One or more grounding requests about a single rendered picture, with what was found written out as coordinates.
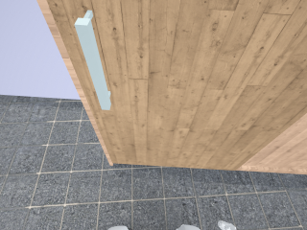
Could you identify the robot right hand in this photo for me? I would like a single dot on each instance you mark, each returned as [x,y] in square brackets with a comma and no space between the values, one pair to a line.
[225,225]

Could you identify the handle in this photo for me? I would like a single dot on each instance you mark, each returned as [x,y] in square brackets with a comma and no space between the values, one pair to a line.
[91,54]

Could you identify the wardrobe door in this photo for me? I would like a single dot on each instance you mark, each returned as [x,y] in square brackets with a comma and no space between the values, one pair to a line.
[200,84]
[288,150]

